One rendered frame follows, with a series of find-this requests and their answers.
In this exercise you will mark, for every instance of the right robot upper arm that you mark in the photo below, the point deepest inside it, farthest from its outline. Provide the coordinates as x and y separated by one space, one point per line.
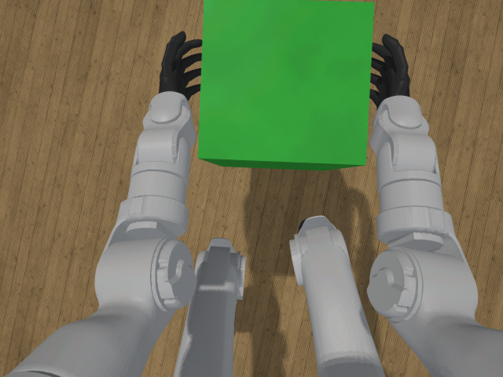
430 299

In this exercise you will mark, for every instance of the robot right foot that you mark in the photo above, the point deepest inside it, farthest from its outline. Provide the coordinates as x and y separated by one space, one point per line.
301 224

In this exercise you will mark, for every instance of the right robot hand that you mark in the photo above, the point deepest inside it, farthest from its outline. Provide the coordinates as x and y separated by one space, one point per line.
394 71

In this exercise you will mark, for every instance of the carton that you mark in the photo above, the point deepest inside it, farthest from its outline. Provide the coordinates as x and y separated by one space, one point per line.
285 83

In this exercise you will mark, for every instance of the robot left forearm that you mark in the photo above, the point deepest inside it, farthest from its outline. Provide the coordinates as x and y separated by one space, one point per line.
155 205

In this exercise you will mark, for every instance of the left robot upper arm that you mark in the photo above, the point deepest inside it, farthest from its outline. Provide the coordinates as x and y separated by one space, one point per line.
140 284

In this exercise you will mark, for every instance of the robot right forearm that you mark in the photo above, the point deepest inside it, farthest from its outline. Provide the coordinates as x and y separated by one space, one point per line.
408 181

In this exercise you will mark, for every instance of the robot right thigh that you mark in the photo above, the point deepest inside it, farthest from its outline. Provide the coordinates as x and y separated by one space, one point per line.
343 343

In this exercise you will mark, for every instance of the left robot hand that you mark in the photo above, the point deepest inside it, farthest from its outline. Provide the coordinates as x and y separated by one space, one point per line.
172 76

